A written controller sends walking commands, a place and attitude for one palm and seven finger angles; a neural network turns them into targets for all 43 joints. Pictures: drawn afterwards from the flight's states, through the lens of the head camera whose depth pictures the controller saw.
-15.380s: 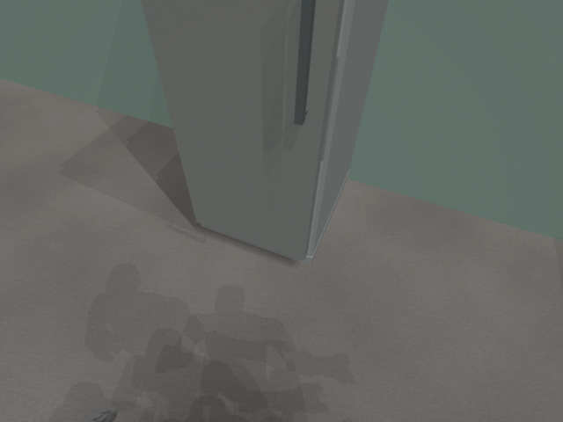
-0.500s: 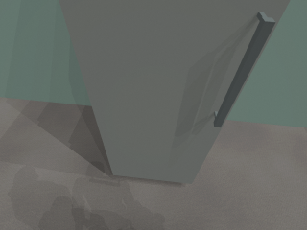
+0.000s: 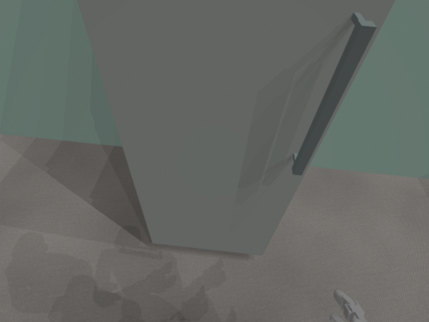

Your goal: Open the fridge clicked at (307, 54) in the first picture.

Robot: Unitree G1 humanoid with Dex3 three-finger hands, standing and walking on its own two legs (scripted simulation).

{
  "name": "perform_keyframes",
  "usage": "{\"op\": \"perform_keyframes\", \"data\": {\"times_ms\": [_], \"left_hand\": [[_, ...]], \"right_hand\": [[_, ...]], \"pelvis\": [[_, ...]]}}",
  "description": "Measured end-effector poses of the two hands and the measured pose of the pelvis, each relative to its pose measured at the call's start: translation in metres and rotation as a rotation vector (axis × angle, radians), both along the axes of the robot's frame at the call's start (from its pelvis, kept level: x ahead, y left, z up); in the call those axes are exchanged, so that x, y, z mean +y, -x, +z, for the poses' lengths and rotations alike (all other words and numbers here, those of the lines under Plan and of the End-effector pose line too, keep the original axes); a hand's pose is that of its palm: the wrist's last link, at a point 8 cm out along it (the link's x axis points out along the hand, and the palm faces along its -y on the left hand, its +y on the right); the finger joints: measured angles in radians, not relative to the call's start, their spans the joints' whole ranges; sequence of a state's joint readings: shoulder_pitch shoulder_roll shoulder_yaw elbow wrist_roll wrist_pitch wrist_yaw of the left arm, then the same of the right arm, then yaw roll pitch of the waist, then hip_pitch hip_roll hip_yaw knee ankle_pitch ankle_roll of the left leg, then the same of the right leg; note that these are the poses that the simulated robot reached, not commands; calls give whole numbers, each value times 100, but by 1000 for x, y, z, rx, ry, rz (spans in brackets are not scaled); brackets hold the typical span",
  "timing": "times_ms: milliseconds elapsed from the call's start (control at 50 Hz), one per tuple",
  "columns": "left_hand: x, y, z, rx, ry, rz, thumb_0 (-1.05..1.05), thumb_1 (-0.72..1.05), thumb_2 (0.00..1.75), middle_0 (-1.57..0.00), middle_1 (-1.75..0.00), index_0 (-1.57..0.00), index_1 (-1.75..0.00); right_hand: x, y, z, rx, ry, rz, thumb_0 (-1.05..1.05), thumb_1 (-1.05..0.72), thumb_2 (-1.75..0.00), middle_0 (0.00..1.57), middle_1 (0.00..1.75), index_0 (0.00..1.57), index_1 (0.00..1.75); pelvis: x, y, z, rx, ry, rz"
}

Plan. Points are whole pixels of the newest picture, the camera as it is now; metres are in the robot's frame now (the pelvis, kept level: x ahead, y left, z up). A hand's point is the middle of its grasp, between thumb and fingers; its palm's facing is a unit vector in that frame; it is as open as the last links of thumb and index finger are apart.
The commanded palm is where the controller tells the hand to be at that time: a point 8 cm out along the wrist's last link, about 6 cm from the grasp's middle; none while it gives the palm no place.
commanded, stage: raise the hand to about handle height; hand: right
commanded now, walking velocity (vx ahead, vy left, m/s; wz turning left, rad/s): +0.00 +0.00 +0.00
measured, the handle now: (320, 110) +0.48 -0.18 +0.16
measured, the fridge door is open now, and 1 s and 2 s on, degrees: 0 0 0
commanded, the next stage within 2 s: move the hooked fingers beside the handle in 1.98 s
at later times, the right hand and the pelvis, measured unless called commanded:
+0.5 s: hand (354, 304) +0.17 -0.21 +0.03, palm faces +0.08 +0.99 -0.07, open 9.8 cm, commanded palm +0.14 -0.27 +0.04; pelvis -0.03 -0.01 -0.05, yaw -2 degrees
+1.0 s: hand (405, 252) +0.22 -0.27 +0.11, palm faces +0.12 +0.99 -0.08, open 12.7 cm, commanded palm +0.19 -0.31 +0.12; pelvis -0.01 -0.03 -0.01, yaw -1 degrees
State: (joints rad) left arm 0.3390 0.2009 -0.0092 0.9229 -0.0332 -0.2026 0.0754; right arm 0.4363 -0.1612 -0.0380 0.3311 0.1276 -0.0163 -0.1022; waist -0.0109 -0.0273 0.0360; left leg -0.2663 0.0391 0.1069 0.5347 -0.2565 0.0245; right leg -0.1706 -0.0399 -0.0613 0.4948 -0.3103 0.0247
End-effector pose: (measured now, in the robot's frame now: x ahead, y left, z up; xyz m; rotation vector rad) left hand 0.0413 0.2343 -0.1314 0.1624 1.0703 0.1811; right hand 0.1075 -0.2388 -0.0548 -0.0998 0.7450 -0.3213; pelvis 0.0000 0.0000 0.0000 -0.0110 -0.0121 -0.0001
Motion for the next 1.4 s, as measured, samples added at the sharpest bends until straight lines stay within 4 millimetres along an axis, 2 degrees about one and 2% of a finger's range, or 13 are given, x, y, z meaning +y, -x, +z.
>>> {"op": "perform_keyframes", "data": {"times_ms": [60, 120, 200, 280, 320, 400, 540, 640, 740, 920, 1140, 1260, 1400], "left_hand": [[9, -43, 14, -227, -30, -22, 2, 91, 90, -20, -30, -20, -30], [17, -87, 33, -420, -54, -59, 2, 91, 90, -20, -30, -20, -30], [21, -133, 56, -593, -86, -122, 1, 91, 90, -20, -30, -20, -30], [12, -162, 69, -666, -113, -181, 1, 91, 90, -20, -30, -20, -30], [2, -168, 70, -673, -113, -213, 1, 91, 90, -19, -30, -20, -30], [-23, -164, 55, -629, -78, -275, 1, 91, 90, -19, -30, -20, -30], [-54, -119, 23, -487, 31, -229, 1, 90, 90, -20, -30, -20, -30], [-52, -88, 21, -430, 43, -147, 2, 90, 90, -20, -30, -20, -30], [-36, -76, 27, -414, -4, -135, 2, 90, 90, -20, -30, -20, -30], [-16, -99, 54, -492, -92, -153, 2, 90, 90, -20, -30, -20, -30], [-42, -140, 79, -610, -32, -214, 2, 90, 90, -20, -30, -20, -30], [-53, -145, 78, -591, 7, -235, 1, 90, 90, -20, -30, -20, -30], [-49, -138, 72, -542, 11, -228, 2, 90, 90, -20, -30, -20, -30]], "right_hand": [[1, -52, 57, -400, 19, 62, 2, -87, -87, 21, 34, 20, 33], [11, -73, 85, -715, -27, 179, 2, -82, -85, 21, 37, 20, 36], [20, -56, 71, -806, -85, 318, 1, -73, -82, 21, 42, 21, 41], [8, -22, 40, -659, -109, 243, 1, -64, -78, 23, 48, 22, 47], [-4, -7, 37, -627, -72, 177, 1, -59, -76, 23, 51, 23, 50], [-19, -2, 58, -722, 11, 147, 2, -49, -72, 23, 57, 23, 56], [-22, -46, 92, -770, -12, 319, 1, -33, -65, 24, 67, 24, 66], [-36, -63, 104, -697, -28, 289, 1, -21, -60, 25, 75, 25, 74], [-53, -65, 124, -738, 18, 244, 1, -10, -55, 26, 82, 26, 81], [-71, -79, 144, -764, 18, 253, 0, 11, -46, 28, 96, 27, 95], [-91, -100, 194, -816, 37, 237, 0, 37, -35, 30, 112, 29, 111], [-102, -106, 213, -810, 41, 216, -1, 45, -32, 30, 118, 30, 117], [-112, -116, 236, -820, 52, 207, -1, 49, -30, 30, 120, 30, 119]], "pelvis": [[-3, 6, -7, 43, 4, -9], [-3, 12, -21, 97, 13, 8], [-4, 20, -41, 131, 16, 19], [-6, 23, -52, 143, 8, 4], [-6, 24, -54, 145, -4, -8], [-7, 27, -57, 142, -30, -34], [-14, 29, -48, 121, -44, -37], [-19, 24, -35, 105, -33, -17], [-23, 20, -28, 89, -29, -10], [-27, 14, -18, 45, -31, -15], [-25, 7, -6, -15, -27, -16], [-21, 7, -2, -33, -24, -19], [-17, 8, 1, -45, -22, -22]]}}
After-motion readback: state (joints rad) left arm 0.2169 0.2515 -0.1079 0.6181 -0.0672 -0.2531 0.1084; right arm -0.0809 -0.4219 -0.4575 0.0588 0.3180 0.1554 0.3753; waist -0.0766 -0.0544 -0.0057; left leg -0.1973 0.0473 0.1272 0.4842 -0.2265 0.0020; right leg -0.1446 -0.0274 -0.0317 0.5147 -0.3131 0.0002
